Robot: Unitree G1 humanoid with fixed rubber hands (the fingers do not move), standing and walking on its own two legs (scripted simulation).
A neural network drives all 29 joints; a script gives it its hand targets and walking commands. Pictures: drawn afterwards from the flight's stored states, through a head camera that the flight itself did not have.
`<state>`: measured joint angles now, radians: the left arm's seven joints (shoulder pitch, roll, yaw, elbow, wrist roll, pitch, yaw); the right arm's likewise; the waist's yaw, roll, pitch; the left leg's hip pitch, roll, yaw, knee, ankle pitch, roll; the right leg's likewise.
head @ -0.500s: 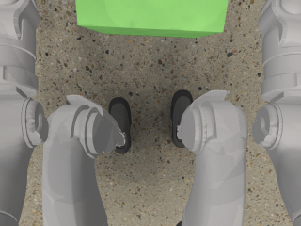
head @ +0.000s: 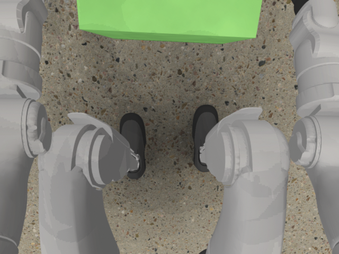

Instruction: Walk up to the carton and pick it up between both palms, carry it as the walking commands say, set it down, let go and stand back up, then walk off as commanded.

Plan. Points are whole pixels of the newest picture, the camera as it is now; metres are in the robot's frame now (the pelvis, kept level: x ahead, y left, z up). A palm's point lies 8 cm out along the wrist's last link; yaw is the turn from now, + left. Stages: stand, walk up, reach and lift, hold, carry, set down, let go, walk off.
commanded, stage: reach and lift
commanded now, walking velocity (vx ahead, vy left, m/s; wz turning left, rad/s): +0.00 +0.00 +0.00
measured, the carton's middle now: out of the picture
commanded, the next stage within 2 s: none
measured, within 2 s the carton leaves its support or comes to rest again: leaves its support in 1.56 s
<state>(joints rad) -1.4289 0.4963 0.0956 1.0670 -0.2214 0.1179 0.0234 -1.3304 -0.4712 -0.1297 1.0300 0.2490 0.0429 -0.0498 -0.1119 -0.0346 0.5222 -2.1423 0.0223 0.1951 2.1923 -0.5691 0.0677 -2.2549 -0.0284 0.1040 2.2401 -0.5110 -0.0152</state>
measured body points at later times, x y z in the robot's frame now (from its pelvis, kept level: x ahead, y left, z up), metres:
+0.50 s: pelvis +0.00 +0.00 +0.00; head +0.37 -0.06 +0.23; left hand +0.58 +0.11 -0.18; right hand +0.50 -0.28 -0.20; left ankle +0.13 +0.09 -0.33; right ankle +0.13 -0.12 -0.33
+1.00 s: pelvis +0.00 +0.00 +0.00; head +0.37 -0.05 +0.23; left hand +0.58 +0.11 -0.18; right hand +0.53 -0.26 -0.19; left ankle +0.13 +0.09 -0.33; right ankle +0.13 -0.12 -0.33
